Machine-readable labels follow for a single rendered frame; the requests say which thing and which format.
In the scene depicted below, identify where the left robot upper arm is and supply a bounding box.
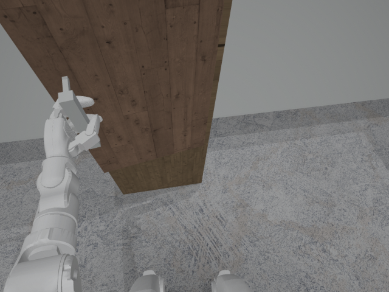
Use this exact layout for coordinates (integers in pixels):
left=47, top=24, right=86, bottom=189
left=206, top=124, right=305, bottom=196
left=6, top=254, right=82, bottom=292

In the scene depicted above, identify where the cupboard door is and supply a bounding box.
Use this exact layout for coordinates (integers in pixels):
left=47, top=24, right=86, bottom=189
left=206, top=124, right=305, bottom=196
left=0, top=0, right=224, bottom=173

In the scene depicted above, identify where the robot left hand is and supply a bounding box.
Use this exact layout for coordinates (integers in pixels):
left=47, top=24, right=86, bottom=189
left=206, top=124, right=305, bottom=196
left=44, top=96, right=103, bottom=162

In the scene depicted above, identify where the handle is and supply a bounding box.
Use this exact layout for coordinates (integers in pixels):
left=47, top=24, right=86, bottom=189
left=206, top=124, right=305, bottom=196
left=58, top=76, right=101, bottom=149

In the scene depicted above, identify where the robot right thigh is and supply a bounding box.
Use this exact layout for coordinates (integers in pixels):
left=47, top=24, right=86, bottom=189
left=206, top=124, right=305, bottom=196
left=212, top=274, right=252, bottom=292

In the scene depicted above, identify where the robot left forearm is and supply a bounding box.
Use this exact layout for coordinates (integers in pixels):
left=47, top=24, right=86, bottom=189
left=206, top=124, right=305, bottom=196
left=3, top=156, right=80, bottom=292

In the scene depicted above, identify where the right robot shin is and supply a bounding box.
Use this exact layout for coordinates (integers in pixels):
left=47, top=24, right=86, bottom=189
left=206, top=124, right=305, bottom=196
left=218, top=270, right=230, bottom=276

